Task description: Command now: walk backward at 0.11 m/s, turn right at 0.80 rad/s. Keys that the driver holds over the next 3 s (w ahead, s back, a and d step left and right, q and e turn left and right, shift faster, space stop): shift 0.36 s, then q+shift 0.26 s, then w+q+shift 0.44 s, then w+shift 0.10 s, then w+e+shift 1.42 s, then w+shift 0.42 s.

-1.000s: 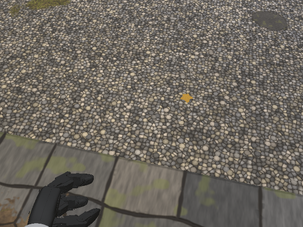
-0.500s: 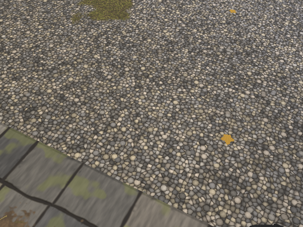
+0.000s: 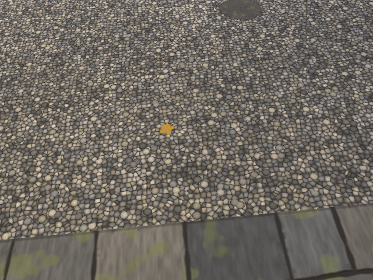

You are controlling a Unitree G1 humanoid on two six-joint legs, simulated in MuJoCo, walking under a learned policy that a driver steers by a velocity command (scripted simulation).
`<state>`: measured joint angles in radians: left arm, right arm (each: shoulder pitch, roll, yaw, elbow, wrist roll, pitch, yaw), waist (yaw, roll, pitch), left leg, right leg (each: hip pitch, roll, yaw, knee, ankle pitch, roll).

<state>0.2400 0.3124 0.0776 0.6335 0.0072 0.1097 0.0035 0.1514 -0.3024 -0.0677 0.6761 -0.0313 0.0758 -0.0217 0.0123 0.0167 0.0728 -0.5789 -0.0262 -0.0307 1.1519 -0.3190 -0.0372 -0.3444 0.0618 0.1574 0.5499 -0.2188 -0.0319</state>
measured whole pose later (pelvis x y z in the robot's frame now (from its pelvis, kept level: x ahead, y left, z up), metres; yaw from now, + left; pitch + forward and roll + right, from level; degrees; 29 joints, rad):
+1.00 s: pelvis +0.00 +0.07 -0.01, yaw +18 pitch +2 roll -1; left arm 0.45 0.30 0.06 0.83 0.05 -0.08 0.02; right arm 0.11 -0.32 -0.08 0.65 -0.03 0.06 0.11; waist 0.07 0.01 -0.01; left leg -0.75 0.10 0.03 1.06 -0.18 0.04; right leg 0.15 -0.04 -0.27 0.22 -0.38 0.05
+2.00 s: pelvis +0.69 +0.59 -0.10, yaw -4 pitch +1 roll -2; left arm 0.53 0.33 0.10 0.87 0.05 -0.06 0.05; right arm -0.06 -0.31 -0.03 0.64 0.00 -0.08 0.07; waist 0.16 0.03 -0.03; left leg -0.44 0.11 -0.18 0.43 0.44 -0.05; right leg -0.05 0.08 0.35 1.03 -0.84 -0.09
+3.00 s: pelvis +1.44 +0.36 -0.19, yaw -49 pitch +0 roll +2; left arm 0.27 0.30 0.03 0.80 0.03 -0.07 -0.02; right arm 0.32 -0.28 -0.06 0.80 -0.05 -0.07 0.01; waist -0.01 -0.02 0.03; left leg -0.30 -0.03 0.06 0.52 -0.23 0.03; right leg -0.39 0.06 0.08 1.30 -0.29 -0.13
